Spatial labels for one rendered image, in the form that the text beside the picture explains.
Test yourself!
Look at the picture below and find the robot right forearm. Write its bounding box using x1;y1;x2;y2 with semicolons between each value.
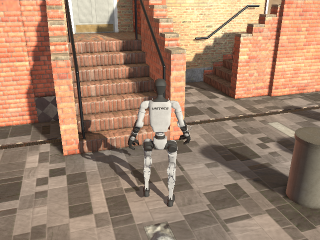
180;120;190;137

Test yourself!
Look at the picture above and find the right robot upper arm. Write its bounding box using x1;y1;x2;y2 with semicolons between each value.
170;100;185;128

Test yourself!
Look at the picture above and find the left robot hand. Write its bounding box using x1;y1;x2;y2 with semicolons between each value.
128;138;139;150

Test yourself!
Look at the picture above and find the left robot upper arm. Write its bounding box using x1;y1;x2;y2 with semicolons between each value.
135;100;150;128

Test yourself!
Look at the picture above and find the right robot foot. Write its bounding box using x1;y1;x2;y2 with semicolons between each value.
167;194;175;207

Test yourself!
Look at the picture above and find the robot left forearm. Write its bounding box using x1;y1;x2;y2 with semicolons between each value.
129;120;140;141

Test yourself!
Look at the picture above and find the right robot hand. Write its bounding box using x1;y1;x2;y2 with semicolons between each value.
179;135;191;145

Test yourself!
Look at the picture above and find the right robot shin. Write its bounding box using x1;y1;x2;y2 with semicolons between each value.
167;167;176;200

